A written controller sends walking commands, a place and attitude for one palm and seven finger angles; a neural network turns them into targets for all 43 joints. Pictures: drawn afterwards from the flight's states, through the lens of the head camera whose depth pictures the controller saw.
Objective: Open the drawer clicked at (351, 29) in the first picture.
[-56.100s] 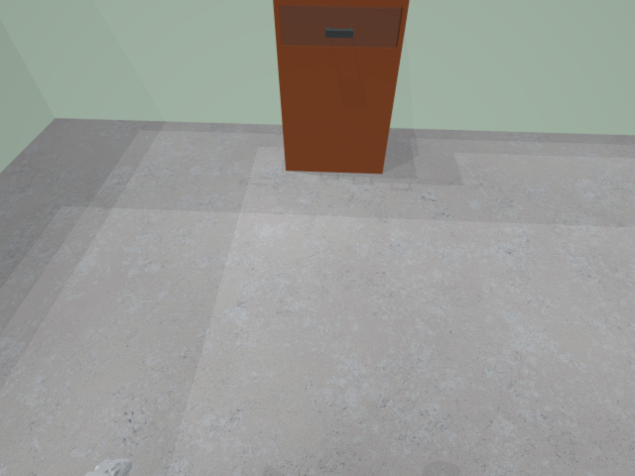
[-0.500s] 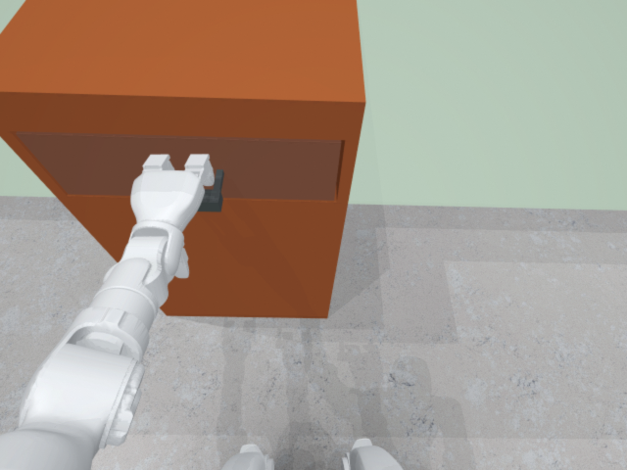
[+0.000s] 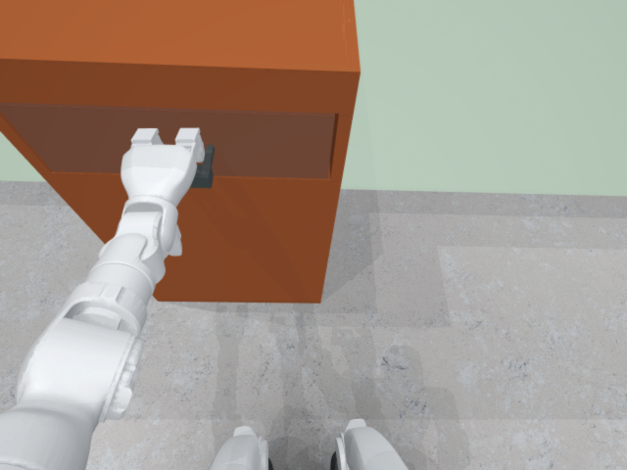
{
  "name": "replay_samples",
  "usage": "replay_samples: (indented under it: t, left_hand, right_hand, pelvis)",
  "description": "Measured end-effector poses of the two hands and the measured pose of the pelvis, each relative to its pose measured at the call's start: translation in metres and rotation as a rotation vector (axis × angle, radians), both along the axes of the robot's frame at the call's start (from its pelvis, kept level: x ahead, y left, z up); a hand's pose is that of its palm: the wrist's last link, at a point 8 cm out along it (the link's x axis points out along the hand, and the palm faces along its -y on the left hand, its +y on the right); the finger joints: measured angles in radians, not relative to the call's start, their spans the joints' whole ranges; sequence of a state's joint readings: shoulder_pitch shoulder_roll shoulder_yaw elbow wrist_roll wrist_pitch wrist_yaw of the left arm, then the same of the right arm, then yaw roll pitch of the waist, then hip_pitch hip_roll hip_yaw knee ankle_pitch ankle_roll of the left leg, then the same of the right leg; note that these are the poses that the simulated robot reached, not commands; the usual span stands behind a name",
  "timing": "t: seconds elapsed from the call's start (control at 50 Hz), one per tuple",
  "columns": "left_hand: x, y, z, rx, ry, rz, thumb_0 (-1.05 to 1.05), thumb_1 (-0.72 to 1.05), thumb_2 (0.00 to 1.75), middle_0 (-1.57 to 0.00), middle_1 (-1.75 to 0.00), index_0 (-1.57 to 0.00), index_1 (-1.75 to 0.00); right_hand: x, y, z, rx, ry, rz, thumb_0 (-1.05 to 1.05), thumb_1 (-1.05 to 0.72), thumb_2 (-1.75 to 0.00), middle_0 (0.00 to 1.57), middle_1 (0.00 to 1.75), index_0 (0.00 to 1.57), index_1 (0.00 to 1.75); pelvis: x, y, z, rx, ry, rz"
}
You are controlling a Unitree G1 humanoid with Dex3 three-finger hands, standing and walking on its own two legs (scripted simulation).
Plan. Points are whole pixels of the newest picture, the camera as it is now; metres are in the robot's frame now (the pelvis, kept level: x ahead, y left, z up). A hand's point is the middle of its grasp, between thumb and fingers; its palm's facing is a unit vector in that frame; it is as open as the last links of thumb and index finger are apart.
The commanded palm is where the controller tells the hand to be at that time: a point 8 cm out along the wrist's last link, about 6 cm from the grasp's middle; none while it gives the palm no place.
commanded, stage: lower the fingers behind the handle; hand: left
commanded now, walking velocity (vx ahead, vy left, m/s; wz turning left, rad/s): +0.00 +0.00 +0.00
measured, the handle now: (177, 163) +0.55 +0.17 +0.01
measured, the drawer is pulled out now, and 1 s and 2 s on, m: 0.00 0.00 0.08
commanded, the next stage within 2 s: close the thumb around the handle in 0.24 s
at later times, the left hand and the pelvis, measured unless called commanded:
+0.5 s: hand (173, 193) +0.49 +0.17 +0.01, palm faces -0.01 +0.00 -1.00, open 13.3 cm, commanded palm +0.47 +0.16 +0.04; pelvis +0.00 +0.00 +0.00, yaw +0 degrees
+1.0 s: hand (174, 194) +0.49 +0.17 +0.00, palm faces -0.03 +0.00 -1.00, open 7.8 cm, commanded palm +0.47 +0.16 +0.04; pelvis +0.01 +0.00 +0.00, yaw +1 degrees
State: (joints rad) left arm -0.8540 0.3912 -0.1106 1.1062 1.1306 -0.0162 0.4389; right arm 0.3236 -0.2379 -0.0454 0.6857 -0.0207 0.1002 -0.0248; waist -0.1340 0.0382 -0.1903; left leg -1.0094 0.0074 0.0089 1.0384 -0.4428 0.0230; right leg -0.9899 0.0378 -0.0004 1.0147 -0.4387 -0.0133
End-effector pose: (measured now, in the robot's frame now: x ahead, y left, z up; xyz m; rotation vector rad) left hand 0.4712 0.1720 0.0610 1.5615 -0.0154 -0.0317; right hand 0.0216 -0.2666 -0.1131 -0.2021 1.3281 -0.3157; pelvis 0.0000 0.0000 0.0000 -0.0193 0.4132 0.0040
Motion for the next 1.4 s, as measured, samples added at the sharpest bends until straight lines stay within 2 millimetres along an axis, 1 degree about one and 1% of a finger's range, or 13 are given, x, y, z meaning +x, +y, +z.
replay_samples:
  t: [0.28, 0.4, 0.46, 0.52, 0.6, 0.84, 0.86, 1.0, 1.24, 1.4]
  left_hand:
    - [0.000, 0.000, 0.000, -0.001, 0.008, 0.000, 0.00, -0.49, 0.30, -0.29, -1.24, -0.30, -1.23]
    - [0.000, 0.000, -0.001, 0.003, 0.003, 0.001, 0.00, -0.48, 0.30, -0.30, -1.24, -0.30, -1.24]
    - [0.000, -0.001, -0.001, 0.006, -0.001, 0.004, 0.00, -0.44, 0.32, -0.30, -1.24, -0.30, -1.24]
    - [0.001, -0.001, -0.001, 0.009, -0.005, 0.008, 0.00, -0.35, 0.36, -0.30, -1.24, -0.30, -1.25]
    - [0.001, -0.002, -0.001, 0.009, -0.003, 0.014, 0.00, -0.19, 0.43, -0.30, -1.24, -0.30, -1.26]
    - [0.003, -0.002, 0.000, 0.010, 0.009, 0.014, 0.00, 0.42, 0.69, -0.31, -1.27, -0.31, -1.28]
    - [0.003, -0.002, -0.001, 0.010, 0.010, 0.014, 0.00, 0.44, 0.70, -0.30, -1.28, -0.30, -1.29]
    - [0.002, -0.001, -0.003, 0.004, 0.015, 0.012, 0.00, 0.46, 0.72, -0.25, -1.32, -0.25, -1.32]
    - [0.001, -0.002, -0.005, 0.009, 0.014, 0.013, 0.00, 0.48, 0.74, -0.24, -1.32, -0.23, -1.34]
    - [-0.004, -0.001, -0.005, -0.012, 0.024, 0.015, 0.01, 0.52, 0.72, -0.21, -1.32, -0.22, -1.32]
  right_hand:
    - [-0.017, 0.006, -0.002, 0.012, 0.029, -0.015, 0.01, -0.90, -0.90, 0.20, 0.30, 0.20, 0.30]
    - [-0.018, 0.007, -0.002, 0.014, 0.041, -0.016, 0.01, -0.90, -0.90, 0.20, 0.30, 0.20, 0.30]
    - [-0.016, 0.007, -0.003, 0.015, 0.044, -0.013, 0.01, -0.90, -0.90, 0.20, 0.30, 0.20, 0.30]
    - [-0.013, 0.007, -0.003, 0.016, 0.043, -0.007, 0.01, -0.90, -0.90, 0.20, 0.30, 0.20, 0.30]
    - [-0.007, 0.006, -0.002, 0.015, 0.034, -0.004, 0.01, -0.90, -0.90, 0.20, 0.30, 0.20, 0.30]
    - [0.004, 0.004, -0.001, 0.013, 0.013, 0.007, 0.01, -0.90, -0.90, 0.20, 0.30, 0.20, 0.30]
    - [0.004, 0.004, -0.001, 0.014, 0.013, 0.007, 0.01, -0.90, -0.90, 0.20, 0.30, 0.20, 0.30]
    - [0.004, 0.004, -0.002, 0.017, 0.023, 0.006, 0.01, -0.90, -0.90, 0.20, 0.30, 0.20, 0.30]
    - [0.004, 0.003, -0.003, 0.025, 0.030, -0.001, 0.01, -0.90, -0.90, 0.20, 0.30, 0.20, 0.30]
    - [0.012, 0.004, 0.002, 0.038, 0.024, -0.017, 0.01, -0.90, -0.90, 0.20, 0.30, 0.20, 0.30]
  pelvis:
    - [-0.004, 0.002, -0.001, -0.003, 0.002, 0.001]
    - [-0.002, 0.003, -0.001, -0.004, 0.005, 0.003]
    - [-0.001, 0.004, -0.001, -0.005, 0.005, 0.006]
    - [0.000, 0.004, -0.001, -0.006, 0.006, 0.009]
    - [0.001, 0.003, 0.000, -0.006, 0.005, 0.010]
    - [0.004, 0.001, 0.001, -0.005, 0.004, 0.013]
    - [0.004, 0.001, 0.001, -0.005, 0.004, 0.012]
    - [0.006, -0.001, 0.001, -0.004, 0.004, 0.012]
    - [0.008, -0.002, 0.002, -0.002, 0.005, 0.009]
    - [0.016, -0.002, 0.008, 0.004, -0.007, -0.011]
